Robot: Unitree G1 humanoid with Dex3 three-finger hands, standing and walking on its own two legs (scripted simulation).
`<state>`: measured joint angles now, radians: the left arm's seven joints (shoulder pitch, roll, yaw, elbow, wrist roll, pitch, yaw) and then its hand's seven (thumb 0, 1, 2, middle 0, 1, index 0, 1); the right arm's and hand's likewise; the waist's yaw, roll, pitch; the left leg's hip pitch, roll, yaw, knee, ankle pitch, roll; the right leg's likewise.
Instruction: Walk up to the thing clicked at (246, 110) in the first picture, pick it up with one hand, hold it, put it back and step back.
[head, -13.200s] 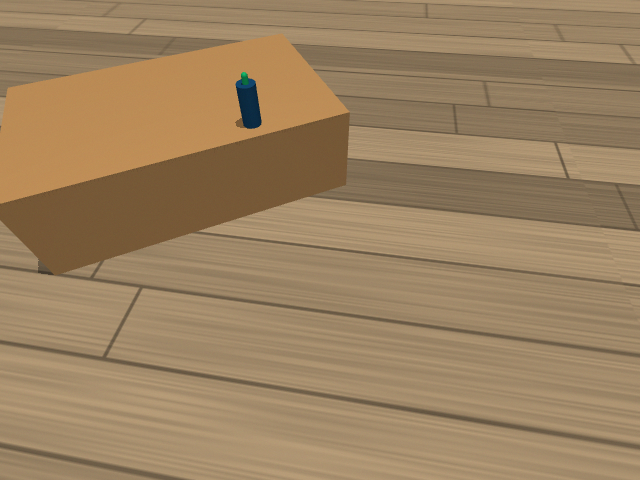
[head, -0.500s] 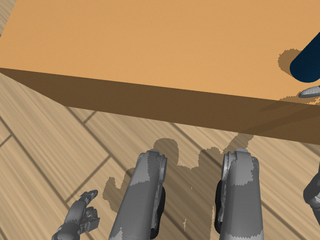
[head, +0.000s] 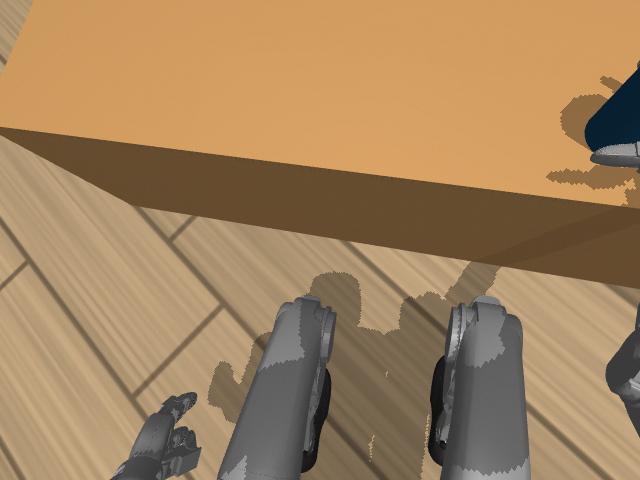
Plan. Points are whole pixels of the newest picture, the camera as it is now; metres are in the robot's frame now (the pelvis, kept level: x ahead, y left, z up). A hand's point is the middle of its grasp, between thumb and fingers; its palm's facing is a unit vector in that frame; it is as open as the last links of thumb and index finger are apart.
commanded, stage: close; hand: right
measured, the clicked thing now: out of the picture +0.50 -0.31 +0.05
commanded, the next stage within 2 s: settle in 0.22 s
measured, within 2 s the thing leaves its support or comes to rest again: leaves its support in 0.52 s
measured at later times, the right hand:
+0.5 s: hand out of the picture +0.49 -0.31 +0.03, palm faces +0.31 +0.95 +0.00, open 10.1 cm
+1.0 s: hand out of the picture +0.49 -0.32 +0.09, palm faces +0.33 +0.94 +0.00, open 10.2 cm
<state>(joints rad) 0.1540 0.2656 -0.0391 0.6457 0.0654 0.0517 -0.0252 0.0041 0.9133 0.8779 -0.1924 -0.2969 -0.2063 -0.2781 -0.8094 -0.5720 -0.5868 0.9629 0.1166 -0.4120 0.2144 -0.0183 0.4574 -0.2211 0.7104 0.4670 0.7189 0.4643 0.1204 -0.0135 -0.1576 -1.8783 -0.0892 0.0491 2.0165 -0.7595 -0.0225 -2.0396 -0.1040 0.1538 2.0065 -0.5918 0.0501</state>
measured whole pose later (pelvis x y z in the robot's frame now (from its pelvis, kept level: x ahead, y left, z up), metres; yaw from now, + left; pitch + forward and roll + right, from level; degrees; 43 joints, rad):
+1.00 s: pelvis +0.02 -0.01 +0.07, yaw -2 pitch +34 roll +7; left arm 0.18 0.27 -0.03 0.62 0.03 0.05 -0.01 0.00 0.91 0.87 -0.19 -0.29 -0.21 -0.27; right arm -0.77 -0.56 -0.55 0.92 0.13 -0.35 0.20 -0.01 0.48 -1.09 0.72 1.09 0.75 1.10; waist 0.12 -0.02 -0.18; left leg -1.65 -0.07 0.05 1.77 -0.73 -0.02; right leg -1.81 -0.10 0.13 1.79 -0.58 0.04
